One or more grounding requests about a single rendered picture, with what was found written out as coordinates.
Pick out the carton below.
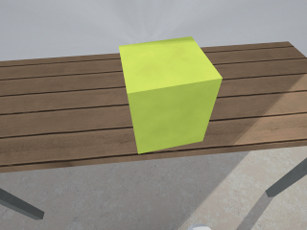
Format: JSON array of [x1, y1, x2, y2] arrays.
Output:
[[119, 36, 223, 154]]

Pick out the table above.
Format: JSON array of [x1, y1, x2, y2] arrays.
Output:
[[0, 41, 307, 220]]

